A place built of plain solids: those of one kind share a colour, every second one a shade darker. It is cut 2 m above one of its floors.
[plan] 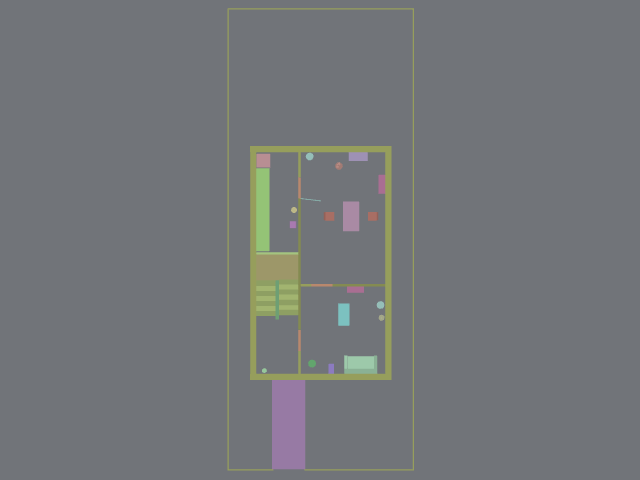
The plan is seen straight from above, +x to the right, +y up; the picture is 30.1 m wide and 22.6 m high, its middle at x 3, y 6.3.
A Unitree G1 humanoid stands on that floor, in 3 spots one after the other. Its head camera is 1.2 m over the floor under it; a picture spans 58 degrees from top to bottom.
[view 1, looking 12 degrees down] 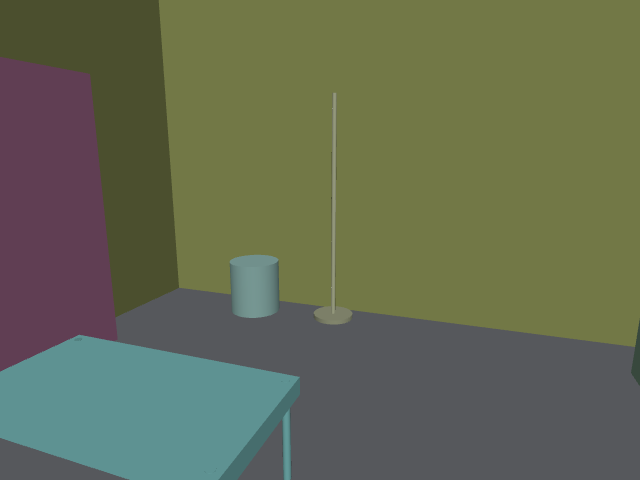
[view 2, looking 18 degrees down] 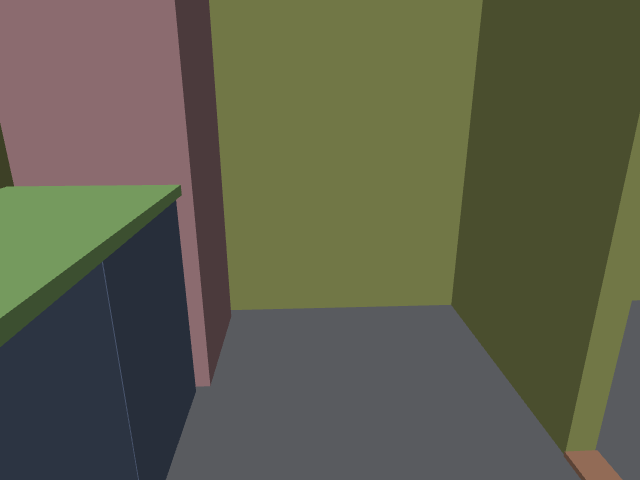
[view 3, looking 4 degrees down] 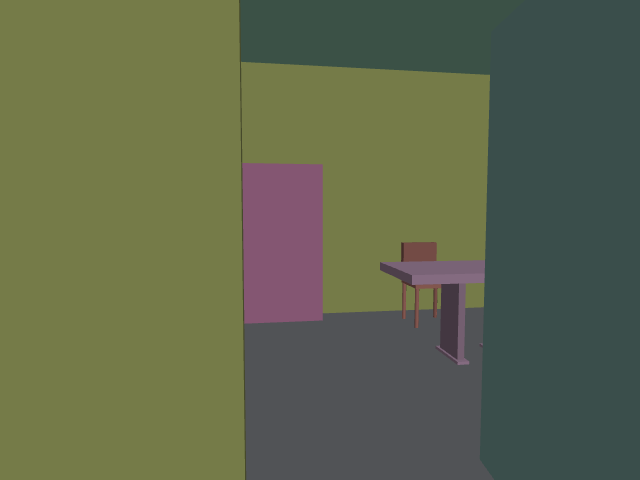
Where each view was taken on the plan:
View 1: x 3.09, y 1.71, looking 20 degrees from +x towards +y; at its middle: wall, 3.25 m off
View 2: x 1.05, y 8.07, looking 87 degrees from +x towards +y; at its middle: wall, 2.48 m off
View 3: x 1.19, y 9.23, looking -9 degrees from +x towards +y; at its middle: shelf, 4.64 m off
